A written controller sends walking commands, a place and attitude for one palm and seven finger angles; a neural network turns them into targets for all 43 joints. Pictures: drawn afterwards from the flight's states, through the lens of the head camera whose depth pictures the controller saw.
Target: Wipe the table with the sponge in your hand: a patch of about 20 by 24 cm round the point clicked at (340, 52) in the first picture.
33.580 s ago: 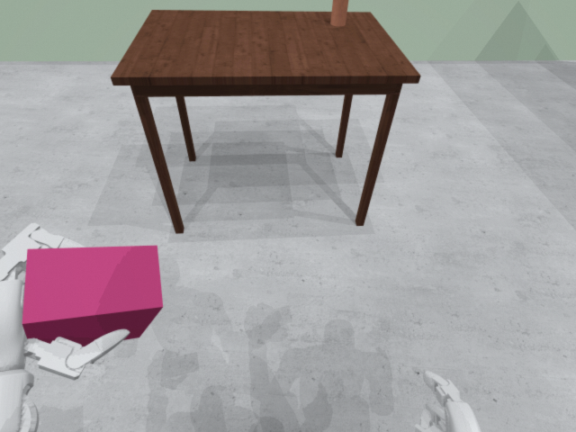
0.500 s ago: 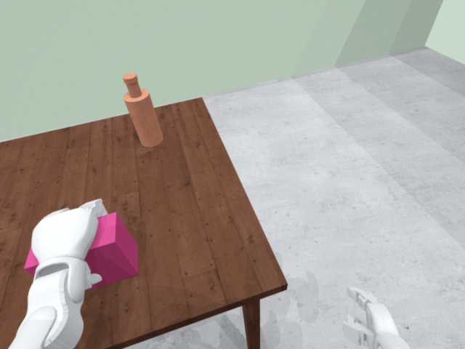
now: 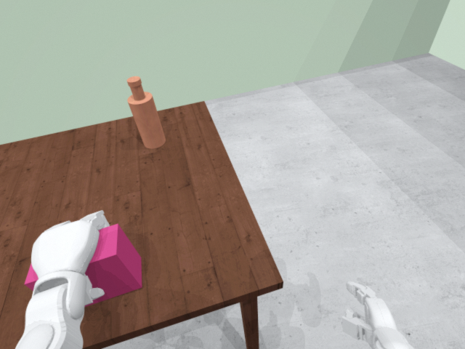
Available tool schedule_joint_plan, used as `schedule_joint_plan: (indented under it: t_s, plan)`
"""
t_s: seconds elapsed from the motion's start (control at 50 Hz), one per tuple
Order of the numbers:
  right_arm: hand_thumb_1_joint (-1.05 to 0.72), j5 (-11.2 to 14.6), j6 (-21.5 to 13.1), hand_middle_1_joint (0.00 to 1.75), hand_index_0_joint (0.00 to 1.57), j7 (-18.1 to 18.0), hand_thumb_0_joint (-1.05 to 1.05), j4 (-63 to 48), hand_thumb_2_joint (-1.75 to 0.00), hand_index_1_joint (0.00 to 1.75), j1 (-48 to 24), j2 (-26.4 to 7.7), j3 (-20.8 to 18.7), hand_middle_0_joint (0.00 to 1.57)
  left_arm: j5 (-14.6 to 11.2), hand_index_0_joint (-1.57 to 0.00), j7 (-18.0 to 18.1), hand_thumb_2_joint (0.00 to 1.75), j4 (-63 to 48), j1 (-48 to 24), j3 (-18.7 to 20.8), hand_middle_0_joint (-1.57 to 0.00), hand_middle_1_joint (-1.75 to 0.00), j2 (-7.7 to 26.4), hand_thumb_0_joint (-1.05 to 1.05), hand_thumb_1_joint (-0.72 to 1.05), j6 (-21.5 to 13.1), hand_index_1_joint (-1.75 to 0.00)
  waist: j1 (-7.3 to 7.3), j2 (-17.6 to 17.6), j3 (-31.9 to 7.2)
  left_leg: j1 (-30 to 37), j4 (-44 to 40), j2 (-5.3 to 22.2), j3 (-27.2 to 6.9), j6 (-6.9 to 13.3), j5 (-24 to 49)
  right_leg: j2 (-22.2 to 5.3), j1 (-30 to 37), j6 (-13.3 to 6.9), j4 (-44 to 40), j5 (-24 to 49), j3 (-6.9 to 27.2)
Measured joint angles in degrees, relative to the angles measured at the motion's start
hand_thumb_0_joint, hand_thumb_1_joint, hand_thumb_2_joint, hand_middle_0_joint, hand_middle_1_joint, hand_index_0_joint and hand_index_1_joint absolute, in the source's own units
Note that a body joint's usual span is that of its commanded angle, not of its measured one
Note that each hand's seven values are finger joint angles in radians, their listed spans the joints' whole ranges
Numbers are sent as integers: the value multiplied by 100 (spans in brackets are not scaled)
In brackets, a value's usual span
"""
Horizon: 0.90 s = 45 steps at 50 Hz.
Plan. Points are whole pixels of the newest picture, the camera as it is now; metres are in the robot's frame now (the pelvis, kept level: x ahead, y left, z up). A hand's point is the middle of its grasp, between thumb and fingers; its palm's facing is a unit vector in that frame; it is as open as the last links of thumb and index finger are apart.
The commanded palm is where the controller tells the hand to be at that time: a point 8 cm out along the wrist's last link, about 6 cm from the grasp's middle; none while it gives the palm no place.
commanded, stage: lift the sponge slowly off the table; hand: left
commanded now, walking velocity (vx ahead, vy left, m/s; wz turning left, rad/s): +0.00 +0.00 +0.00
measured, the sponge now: (95, 274) +0.21 +0.28 +0.03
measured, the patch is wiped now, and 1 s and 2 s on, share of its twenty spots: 1.00 1.00 1.00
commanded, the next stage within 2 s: bring the sponge back beside the body in 1.84 s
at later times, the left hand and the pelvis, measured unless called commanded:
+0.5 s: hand (80, 261) +0.21 +0.28 +0.08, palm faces +0.01 -0.10 -0.99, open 10.6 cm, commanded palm +0.18 +0.28 +0.16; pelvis -0.01 -0.01 +0.00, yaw +0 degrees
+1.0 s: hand (72, 247) +0.21 +0.28 +0.12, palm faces +0.08 -0.10 -0.99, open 10.6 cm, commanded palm +0.18 +0.28 +0.19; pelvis -0.02 -0.01 +0.01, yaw +0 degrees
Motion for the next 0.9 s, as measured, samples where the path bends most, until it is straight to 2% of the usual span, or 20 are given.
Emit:
schedule_joint_plan:
  t_s: [0.36,0.5,0.64,0.74,0.9]
  plan:
    - [-90,-55,-73,30,20,-143,2,90,-90,29,-14,-46,-21,20,-186,-67,-339,104,80,-203,134,-65,-132,230,-1,-53,-169,-131,21,-6,219,217,-168,68,-39,-64,111,70,234,-71,-200,124,-29]
    - [-90,-74,-100,30,20,-131,2,73,-90,30,-22,-24,-41,20,-261,-68,-361,104,-196,-9,270,-65,-131,314,-1,-53,-275,-130,25,5,224,273,-197,84,-28,-71,125,85,295,-73,-253,158,-16]
    - [-90,-55,-101,30,20,-156,2,72,-90,30,-66,-54,-35,20,-307,-68,-433,104,-336,-63,283,-66,-131,366,-1,-53,-140,-130,82,32,246,318,-228,59,-62,-59,173,62,360,-62,-296,196,-48]
    - [-90,-57,-124,30,20,-180,2,75,-90,29,-143,-46,-1,19,-263,-69,-533,104,-374,-257,144,-66,-131,318,-1,-54,-75,-129,122,62,260,345,-286,30,-82,-47,241,33,387,-50,-335,243,-68]
    - [-90,-43,-81,30,20,-159,2,60,-90,30,-296,45,115,20,-227,-69,-618,104,-380,-551,62,-66,-131,400,-1,-54,58,-129,120,54,268,384,-393,31,-54,-55,341,32,389,-54,-382,323,-38]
